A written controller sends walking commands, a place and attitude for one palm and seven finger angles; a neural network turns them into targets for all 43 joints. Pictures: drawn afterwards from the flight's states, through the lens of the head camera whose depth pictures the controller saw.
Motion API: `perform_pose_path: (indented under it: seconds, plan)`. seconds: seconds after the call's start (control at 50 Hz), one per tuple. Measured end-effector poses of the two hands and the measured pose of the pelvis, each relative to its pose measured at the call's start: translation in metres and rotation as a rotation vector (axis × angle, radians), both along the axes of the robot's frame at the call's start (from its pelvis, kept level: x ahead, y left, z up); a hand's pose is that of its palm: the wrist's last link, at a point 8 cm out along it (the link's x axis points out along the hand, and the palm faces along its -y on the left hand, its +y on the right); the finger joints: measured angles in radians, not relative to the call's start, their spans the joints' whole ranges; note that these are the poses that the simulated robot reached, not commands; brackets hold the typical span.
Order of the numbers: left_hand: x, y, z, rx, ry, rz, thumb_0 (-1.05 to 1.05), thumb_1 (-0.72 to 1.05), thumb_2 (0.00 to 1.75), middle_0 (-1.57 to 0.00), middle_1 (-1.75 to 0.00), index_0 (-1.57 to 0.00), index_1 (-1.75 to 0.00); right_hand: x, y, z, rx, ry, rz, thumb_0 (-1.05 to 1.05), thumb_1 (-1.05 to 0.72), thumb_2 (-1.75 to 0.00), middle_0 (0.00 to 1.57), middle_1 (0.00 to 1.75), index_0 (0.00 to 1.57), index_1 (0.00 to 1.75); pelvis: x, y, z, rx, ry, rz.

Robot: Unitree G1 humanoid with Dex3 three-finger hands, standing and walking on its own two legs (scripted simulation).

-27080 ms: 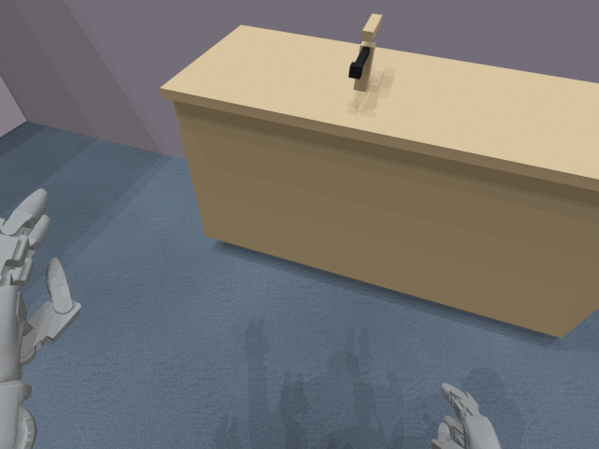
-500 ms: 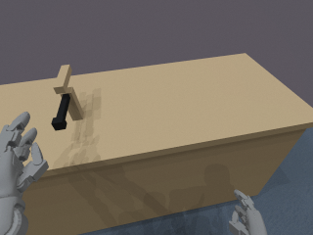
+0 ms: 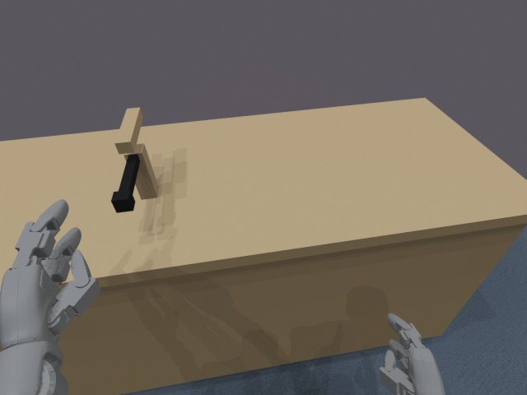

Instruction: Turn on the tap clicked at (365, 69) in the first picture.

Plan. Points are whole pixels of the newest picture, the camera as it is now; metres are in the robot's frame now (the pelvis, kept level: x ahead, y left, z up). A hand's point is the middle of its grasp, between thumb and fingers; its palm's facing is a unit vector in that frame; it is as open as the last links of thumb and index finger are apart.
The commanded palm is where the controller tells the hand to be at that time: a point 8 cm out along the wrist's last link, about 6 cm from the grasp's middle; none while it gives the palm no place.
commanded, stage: turn the palm inward beside the body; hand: left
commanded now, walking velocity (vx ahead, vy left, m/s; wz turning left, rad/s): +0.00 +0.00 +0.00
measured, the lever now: (123, 201) +0.37 +0.30 +0.11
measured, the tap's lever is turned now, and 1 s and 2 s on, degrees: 0 0 0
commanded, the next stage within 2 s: reach beside the lever's end, fingers flat in 0.52 s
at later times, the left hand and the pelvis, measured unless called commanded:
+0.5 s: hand (104, 278) +0.19 +0.22 +0.16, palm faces +0.48 -0.87 -0.11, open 7.5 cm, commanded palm +0.14 +0.26 +0.17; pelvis +0.01 -0.01 +0.00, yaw +0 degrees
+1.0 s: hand (111, 259) +0.22 +0.23 +0.15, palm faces +0.49 -0.87 -0.10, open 7.5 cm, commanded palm +0.18 +0.27 +0.16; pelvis +0.01 -0.02 +0.00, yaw +0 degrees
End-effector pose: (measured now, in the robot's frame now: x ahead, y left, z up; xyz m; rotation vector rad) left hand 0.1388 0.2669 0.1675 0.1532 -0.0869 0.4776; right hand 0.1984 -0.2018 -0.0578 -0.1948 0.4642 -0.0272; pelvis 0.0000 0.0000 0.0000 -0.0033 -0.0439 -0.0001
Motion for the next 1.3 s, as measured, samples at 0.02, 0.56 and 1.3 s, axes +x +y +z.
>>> perform_pose_path:
  seconds: [0.02, 0.56, 1.3]
  plan:
    - [0.0, 0.0, 0.0, -0.004, 0.002, 0.002, 0.02, 0.89, 0.9, -0.2, -0.3, -0.2, -0.3, 0.0, 0.0, 0.0, 0.0, 0.001, 0.0, 0.01, -0.9, -0.89, 0.2, 0.3, 0.21, 0.3, 0.0, 0.0, 0.0, 0.0, -0.001, 0.001]
    - [0.008, -0.012, 0.0, -0.035, 0.022, 0.018, 0.02, 0.89, 0.9, -0.2, -0.3, -0.2, -0.3, 0.007, -0.018, -0.002, 0.005, 0.006, -0.011, 0.01, -0.9, -0.89, 0.2, 0.3, 0.21, 0.3, 0.008, -0.013, 0.002, 0.003, -0.001, 0.002]
    - [0.06, 0.012, -0.015, -0.053, 0.045, 0.051, 0.02, 0.89, 0.9, -0.19, -0.29, -0.19, -0.29, -0.001, -0.028, -0.011, -0.011, 0.085, -0.064, 0.01, -0.9, -0.89, 0.2, 0.3, 0.21, 0.3, 0.014, -0.012, 0.004, 0.011, 0.024, -0.008]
